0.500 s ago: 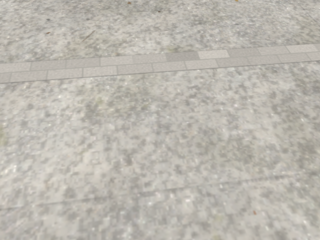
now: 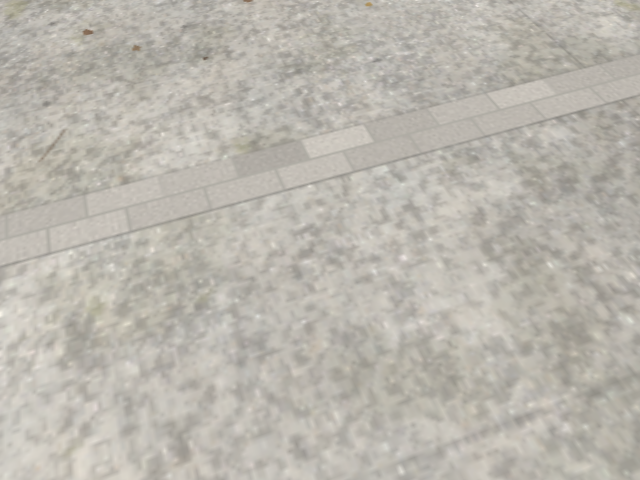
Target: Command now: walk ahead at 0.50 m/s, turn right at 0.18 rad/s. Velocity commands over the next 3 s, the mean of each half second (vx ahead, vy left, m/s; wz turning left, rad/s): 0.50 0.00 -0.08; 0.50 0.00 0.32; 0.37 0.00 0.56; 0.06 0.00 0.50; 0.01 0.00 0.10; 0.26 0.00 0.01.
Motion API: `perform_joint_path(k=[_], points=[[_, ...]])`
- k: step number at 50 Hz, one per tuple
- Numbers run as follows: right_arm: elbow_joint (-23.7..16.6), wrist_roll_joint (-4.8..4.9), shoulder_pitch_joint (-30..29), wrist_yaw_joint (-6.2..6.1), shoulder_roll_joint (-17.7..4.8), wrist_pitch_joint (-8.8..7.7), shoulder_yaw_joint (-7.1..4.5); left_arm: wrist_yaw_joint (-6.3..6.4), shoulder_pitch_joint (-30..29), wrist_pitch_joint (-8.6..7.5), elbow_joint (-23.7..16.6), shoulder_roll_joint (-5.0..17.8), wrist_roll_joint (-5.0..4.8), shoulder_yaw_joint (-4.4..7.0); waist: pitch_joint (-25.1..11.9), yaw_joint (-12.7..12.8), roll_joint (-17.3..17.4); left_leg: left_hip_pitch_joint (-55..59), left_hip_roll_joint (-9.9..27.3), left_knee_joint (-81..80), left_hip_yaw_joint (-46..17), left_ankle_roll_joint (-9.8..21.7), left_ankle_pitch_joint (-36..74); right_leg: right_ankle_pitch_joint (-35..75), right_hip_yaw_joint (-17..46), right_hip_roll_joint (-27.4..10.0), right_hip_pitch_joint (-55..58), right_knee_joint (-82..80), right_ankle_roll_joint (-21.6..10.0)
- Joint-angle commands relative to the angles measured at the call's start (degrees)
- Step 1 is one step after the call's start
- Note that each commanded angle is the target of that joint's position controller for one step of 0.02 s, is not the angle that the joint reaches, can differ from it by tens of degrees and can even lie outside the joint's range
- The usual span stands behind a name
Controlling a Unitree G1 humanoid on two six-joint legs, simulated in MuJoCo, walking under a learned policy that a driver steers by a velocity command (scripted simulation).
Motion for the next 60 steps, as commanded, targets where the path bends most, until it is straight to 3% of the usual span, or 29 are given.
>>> perform_joint_path(k=[1,4,9,12,13,14,15,16,17,18,19,21,24,28,31,35,37,38,39,40,41,42,43,44,46,50,54,57,60], points=[[-2.48,0.15,-1.24,0.15,-3.42,-0.01,-0.89,-0.09,0.83,-1.46,-2.29,7.47,-0.42,1.86,1.87,-0.34,-4.57,-1.62,0.44,-7.51,0.18,-0.31,8.35,16.25,10.49,-14.58,0.59,-10.50,-6.02],[-3.55,0.58,-6.82,0.30,-2.98,-0.26,-0.70,0.00,3.98,-1.72,-0.69,7.92,-0.54,1.90,2.56,1.69,-4.98,-3.16,-0.43,-14.18,0.57,0.15,13.37,18.73,9.54,-15.17,5.51,-10.01,-5.17],[-6.10,0.79,-14.45,0.85,-3.03,-0.84,-0.64,0.63,7.86,-1.70,1.70,8.51,0.42,1.74,4.72,3.92,-5.18,-2.68,-3.03,-22.13,2.18,2.52,12.30,23.93,9.53,-16.99,12.53,-7.32,-4.92],[-5.12,0.68,-10.03,0.59,-4.03,-1.40,-1.24,1.18,6.01,-1.75,2.46,9.94,0.67,1.79,3.41,0.88,-5.74,7.48,-6.97,-26.50,3.83,5.34,5.95,39.84,8.28,-17.59,13.52,-1.46,-3.20],[-3.47,0.54,-4.76,0.03,-4.98,-1.64,-1.80,1.26,5.48,-1.80,2.82,10.71,0.76,1.93,0.62,-1.45,-5.95,14.53,-9.37,-27.92,4.91,6.41,3.84,48.01,7.28,-16.82,13.55,4.74,-2.36],[-0.63,0.10,4.59,-0.71,-6.33,-2.27,-2.52,1.24,4.74,-1.81,3.11,10.57,0.74,1.76,-4.40,-5.81,-4.25,26.51,-9.73,-30.71,4.57,8.10,5.77,48.05,4.79,-14.44,10.34,15.87,-1.31],[1.08,-1.07,14.80,-1.63,-10.32,-2.79,-3.62,1.21,4.75,-2.09,1.63,8.40,0.48,0.96,-11.86,-9.60,-0.42,41.56,0.95,-30.91,-6.65,11.08,0.67,31.85,3.05,-12.12,-0.04,31.92,-0.51],[1.32,-1.44,17.40,-1.59,-16.74,-2.71,-5.43,0.68,11.24,-2.05,0.38,3.75,-1.80,0.20,-19.12,-6.61,15.01,55.40,17.41,-36.74,-36.37,19.74,-1.99,-8.43,-0.74,-0.39,-19.67,54.80,2.64],[0.98,1.11,12.96,-1.04,-11.84,-1.93,-4.37,0.96,6.53,-1.91,0.85,8.63,0.68,1.23,-15.68,-5.91,6.45,51.22,15.00,-41.80,-41.71,18.37,-2.24,-15.61,6.22,-1.91,-25.35,58.94,1.55],[0.49,1.43,7.42,-1.03,-9.19,-1.76,-3.67,0.61,2.45,-1.92,-0.23,8.03,0.48,1.28,-6.83,-3.65,2.78,43.15,13.30,-42.13,-30.78,17.25,-1.33,-11.15,6.22,-4.99,-27.22,57.91,1.56],[0.58,1.15,4.90,-0.82,-6.52,-1.97,-3.03,0.31,0.07,-2.01,-0.62,6.85,0.56,0.73,-3.42,-2.78,-0.59,37.30,10.83,-43.71,-24.60,15.89,3.83,-8.24,5.39,-7.08,-26.17,54.85,1.58],[2.04,1.47,4.06,-0.95,-4.25,-2.59,-2.20,-0.30,0.64,-0.63,-0.42,5.43,1.45,0.41,-0.48,0.17,1.49,29.73,6.19,-46.49,-15.76,13.12,10.06,-6.84,4.15,-9.71,-22.13,49.72,2.60],[4.05,1.76,6.41,-0.68,-5.13,-3.84,-2.35,-1.02,0.49,0.67,0.00,4.32,1.86,0.15,0.26,1.22,1.81,27.46,4.49,-49.47,-10.88,13.65,15.50,-4.70,2.38,-10.60,-22.24,46.11,4.04],[6.33,2.17,9.79,-0.49,-5.36,-3.90,-2.38,-1.21,-10.46,0.69,-3.34,3.42,1.81,-0.49,3.88,-0.54,1.19,27.79,2.03,-52.47,-7.15,13.68,16.30,3.90,0.16,-13.05,-27.49,33.65,6.14],[7.32,2.29,11.97,-0.52,-6.50,-3.81,-2.80,-1.47,-16.71,0.27,-4.86,2.27,1.23,-1.22,4.02,-2.31,1.50,28.13,0.72,-51.35,-5.97,12.72,18.36,9.47,-1.06,-11.54,-24.04,22.38,7.13],[8.07,1.90,13.88,-0.87,-7.89,-3.41,-3.23,-1.06,-20.98,-0.27,-6.27,3.61,0.83,-0.92,3.53,-3.36,1.82,31.44,2.58,-47.16,-8.85,11.86,20.97,9.11,-0.84,-9.80,-20.01,15.86,6.80],[7.73,1.47,12.56,-1.11,-8.93,-3.15,-3.60,-0.66,-18.82,-0.84,-6.03,4.92,0.86,-0.40,2.83,-1.86,2.11,32.61,3.53,-43.53,-10.96,10.99,22.41,4.55,-0.33,-8.85,-15.76,13.18,5.79],[7.49,1.42,11.36,-1.19,-9.53,-3.05,-3.82,-0.30,-14.49,-1.31,-4.82,5.63,1.04,0.02,1.32,0.36,1.76,32.01,2.86,-38.99,-10.89,10.22,25.38,2.45,-0.81,-7.60,-9.93,10.69,5.09],[7.43,1.43,11.21,-1.13,-8.61,-3.09,-3.63,0.37,-6.51,-2.14,-2.23,7.46,1.71,0.88,-2.90,3.54,-1.18,29.37,-0.43,-28.61,-8.59,9.00,26.74,1.88,0.12,-7.83,0.72,8.02,3.63],[5.37,1.76,10.62,-0.95,-5.87,-3.27,-2.91,1.29,3.64,-2.86,-1.15,12.00,3.09,2.06,-11.40,7.35,-7.76,21.46,-4.51,-11.86,-5.11,7.67,14.82,-6.57,12.13,-19.65,14.07,6.08,0.61],[3.31,3.63,17.00,-1.11,-0.33,-3.11,-1.88,1.57,4.84,-2.27,-1.57,17.76,3.56,3.44,-17.65,4.30,-20.86,3.34,-13.12,5.59,0.43,5.82,-16.78,-12.26,36.47,-33.98,26.49,-0.67,-5.28],[4.84,1.91,15.48,-1.43,-5.85,-2.22,-3.00,1.58,1.42,-1.42,-2.31,13.23,2.20,2.71,-14.33,3.69,-13.31,-1.64,-9.92,11.66,-3.52,6.68,-16.65,-17.79,40.50,-32.57,21.61,-3.83,-5.98],[4.51,1.54,11.62,-1.06,-6.30,-1.88,-3.39,1.52,-2.82,-1.38,-2.75,8.61,1.73,1.48,-6.90,2.38,-7.78,-2.44,-7.21,11.89,-4.39,6.88,-11.04,-17.29,31.04,-29.90,14.82,-4.20,-4.50],[4.17,1.60,9.19,-0.56,-5.13,-1.72,-3.20,1.29,-5.19,-1.64,-2.44,6.27,1.48,0.92,-3.10,1.41,-6.21,-1.00,-5.28,9.76,-4.11,6.34,-6.96,-10.31,23.00,-27.11,9.24,-5.77,-3.20],[4.39,0.49,9.10,0.32,-4.17,-0.33,-3.26,1.43,-5.81,-2.22,-1.36,4.57,0.89,0.50,-0.45,-0.69,-9.20,2.26,-3.45,7.03,-3.50,4.83,-4.51,-0.85,12.75,-23.37,3.43,-7.91,-0.93],[2.68,0.21,4.62,1.37,-2.79,1.32,-3.05,1.24,-3.52,-3.70,0.67,5.31,0.26,1.06,0.82,-1.61,-7.24,-0.76,-2.53,5.59,-2.82,3.21,1.25,8.91,4.07,-22.99,2.92,-10.65,-1.93],[0.07,0.33,-2.87,2.09,-2.23,1.42,-2.54,1.01,-1.55,-3.51,2.62,5.40,0.63,1.31,3.20,-0.73,-6.57,-3.87,-2.00,-3.54,-1.44,2.37,9.03,12.05,-3.39,-21.75,4.22,-11.51,-1.90],[-1.97,0.42,-8.78,2.82,-1.66,1.14,-1.85,1.12,-0.50,-3.40,3.54,6.70,0.70,1.74,4.53,0.53,-6.69,-0.49,-2.24,-13.29,1.59,3.33,13.43,13.28,-7.79,-21.76,4.59,-11.49,-1.10],[-3.66,0.18,-12.69,3.19,-2.26,1.09,-1.78,1.44,1.82,-2.76,4.98,8.03,0.74,2.20,5.81,1.63,-6.38,1.26,-3.13,-19.06,4.61,5.30,10.30,16.98,-10.36,-23.01,8.94,-9.85,-0.33]])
